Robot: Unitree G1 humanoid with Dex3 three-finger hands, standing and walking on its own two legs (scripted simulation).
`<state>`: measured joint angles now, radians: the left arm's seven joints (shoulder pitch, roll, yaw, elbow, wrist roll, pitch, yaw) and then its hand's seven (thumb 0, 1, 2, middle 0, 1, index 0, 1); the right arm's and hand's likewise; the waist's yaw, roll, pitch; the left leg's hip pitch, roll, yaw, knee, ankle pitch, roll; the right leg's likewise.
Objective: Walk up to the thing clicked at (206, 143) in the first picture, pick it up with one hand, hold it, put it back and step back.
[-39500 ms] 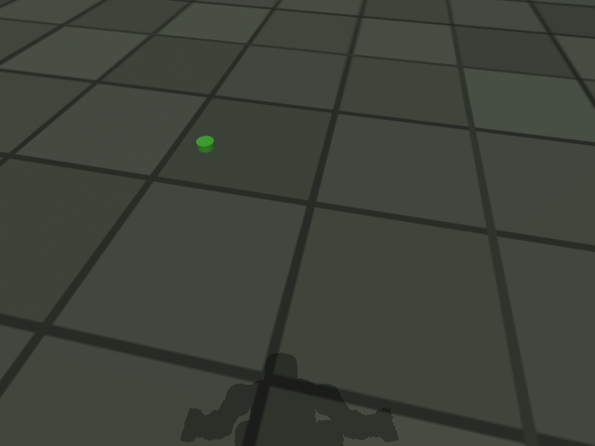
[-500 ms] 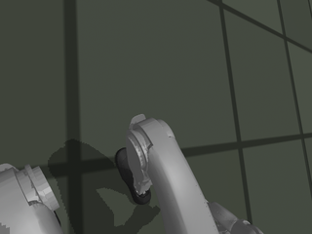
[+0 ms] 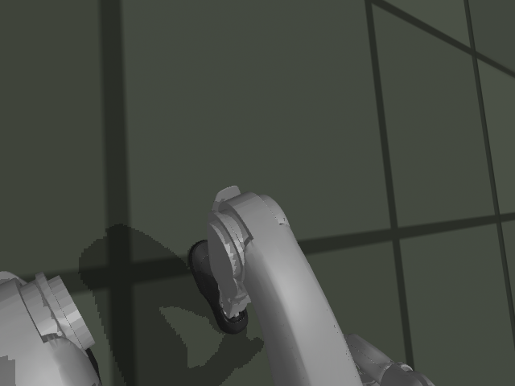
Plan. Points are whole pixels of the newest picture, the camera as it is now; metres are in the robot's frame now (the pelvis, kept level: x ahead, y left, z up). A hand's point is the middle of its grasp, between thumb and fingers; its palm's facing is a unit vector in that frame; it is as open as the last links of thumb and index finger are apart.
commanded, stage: close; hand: left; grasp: from above
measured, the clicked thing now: out of the picture +0.47 +0.32 -0.29
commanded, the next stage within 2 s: settle in 0.50 s
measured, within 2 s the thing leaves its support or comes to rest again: leaves its support in 0.88 s
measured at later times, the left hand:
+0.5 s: hand out of the picture +0.45 +0.32 -0.26, palm faces -0.42 -0.17 -0.89, open 11.5 cm
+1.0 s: hand out of the picture +0.47 +0.33 -0.24, palm faces -0.38 -0.16 -0.91, open 11.4 cm
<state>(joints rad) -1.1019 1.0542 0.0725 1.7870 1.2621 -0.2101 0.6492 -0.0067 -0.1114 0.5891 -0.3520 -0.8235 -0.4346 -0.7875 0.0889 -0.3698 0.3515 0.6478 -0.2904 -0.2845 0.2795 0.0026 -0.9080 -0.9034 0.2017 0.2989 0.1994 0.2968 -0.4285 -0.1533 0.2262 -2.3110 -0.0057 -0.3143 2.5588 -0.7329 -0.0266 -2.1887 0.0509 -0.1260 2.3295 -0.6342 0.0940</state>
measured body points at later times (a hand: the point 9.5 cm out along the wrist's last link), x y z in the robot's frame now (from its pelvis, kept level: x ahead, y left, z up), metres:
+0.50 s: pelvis +0.00 +0.00 +0.00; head +0.28 +0.14 +0.32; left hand +0.47 +0.33 -0.21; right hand +0.04 -0.25 -0.04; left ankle +0.06 +0.13 -0.27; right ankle +0.13 -0.14 -0.27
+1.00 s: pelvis +0.00 +0.00 +0.00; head +0.28 +0.14 +0.33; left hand +0.49 +0.34 -0.19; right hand +0.04 -0.25 -0.04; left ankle +0.06 +0.13 -0.27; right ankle +0.13 -0.14 -0.27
